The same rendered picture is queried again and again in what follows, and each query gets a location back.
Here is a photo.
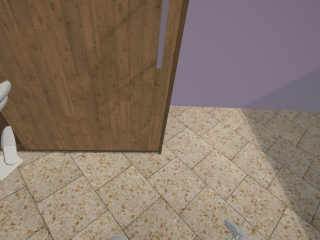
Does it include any handle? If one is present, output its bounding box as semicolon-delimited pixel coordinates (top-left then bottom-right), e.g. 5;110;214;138
156;0;170;69

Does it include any left robot hand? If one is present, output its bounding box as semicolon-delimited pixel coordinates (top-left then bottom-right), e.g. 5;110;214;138
0;80;23;181

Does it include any right robot hand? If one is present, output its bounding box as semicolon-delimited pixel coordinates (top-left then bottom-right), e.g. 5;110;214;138
224;219;251;240

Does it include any wardrobe door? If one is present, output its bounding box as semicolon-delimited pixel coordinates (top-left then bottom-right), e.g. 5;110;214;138
0;112;22;144
0;0;183;151

